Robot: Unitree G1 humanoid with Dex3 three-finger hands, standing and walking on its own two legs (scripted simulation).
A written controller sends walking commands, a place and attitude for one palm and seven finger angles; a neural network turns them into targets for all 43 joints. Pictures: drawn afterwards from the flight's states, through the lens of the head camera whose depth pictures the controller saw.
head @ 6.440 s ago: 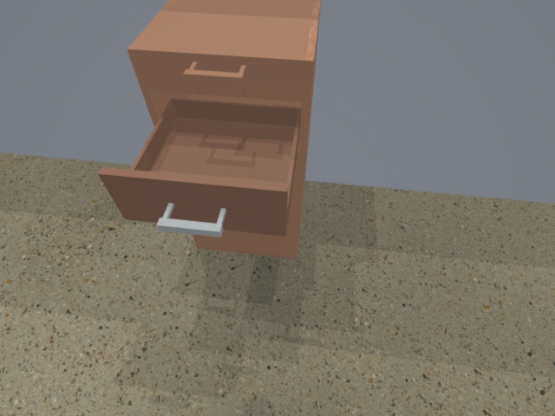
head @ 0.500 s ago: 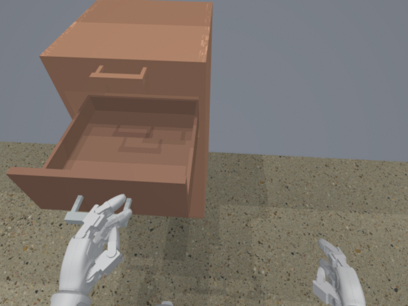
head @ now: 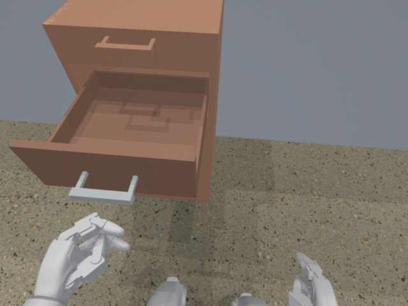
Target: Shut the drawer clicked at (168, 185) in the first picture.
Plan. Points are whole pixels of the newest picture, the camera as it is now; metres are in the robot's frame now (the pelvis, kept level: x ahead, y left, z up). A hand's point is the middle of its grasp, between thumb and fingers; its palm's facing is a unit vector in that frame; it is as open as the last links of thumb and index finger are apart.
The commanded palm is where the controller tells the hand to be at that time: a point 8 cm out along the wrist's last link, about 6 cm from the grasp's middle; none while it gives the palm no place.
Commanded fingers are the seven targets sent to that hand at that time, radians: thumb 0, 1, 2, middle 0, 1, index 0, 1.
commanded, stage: raise the hand and make a fist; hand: left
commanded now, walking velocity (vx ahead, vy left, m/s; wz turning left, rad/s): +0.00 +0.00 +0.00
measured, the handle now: (105, 187) +0.36 +0.24 +0.00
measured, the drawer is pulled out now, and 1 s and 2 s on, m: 0.30 0.30 0.30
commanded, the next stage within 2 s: bring the fist close to the handle in 1.10 s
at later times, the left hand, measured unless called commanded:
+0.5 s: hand (79, 262) +0.18 +0.20 +0.08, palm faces +0.00 -1.00 -0.04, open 3.1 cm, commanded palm +0.14 +0.26 +0.09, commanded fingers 0.00 0.90 0.90 -1.40 -1.60 -1.40 -1.60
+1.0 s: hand (74, 260) +0.18 +0.21 +0.09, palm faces -0.02 -1.00 -0.06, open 3.3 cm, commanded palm +0.15 +0.27 +0.10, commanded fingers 0.00 0.90 0.90 -1.40 -1.60 -1.40 -1.60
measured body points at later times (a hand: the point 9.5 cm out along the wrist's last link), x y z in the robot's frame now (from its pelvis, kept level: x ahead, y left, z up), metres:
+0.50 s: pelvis +0.02 +0.03 +0.01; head +0.05 +0.04 +0.46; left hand +0.18 +0.26 +0.08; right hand +0.23 -0.19 -0.03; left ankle +0.07 +0.12 -0.65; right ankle +0.01 -0.10 -0.65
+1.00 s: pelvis +0.02 +0.02 +0.02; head +0.05 +0.03 +0.47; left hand +0.18 +0.26 +0.10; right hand +0.21 -0.21 -0.04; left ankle +0.07 +0.12 -0.65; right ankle +0.01 -0.10 -0.65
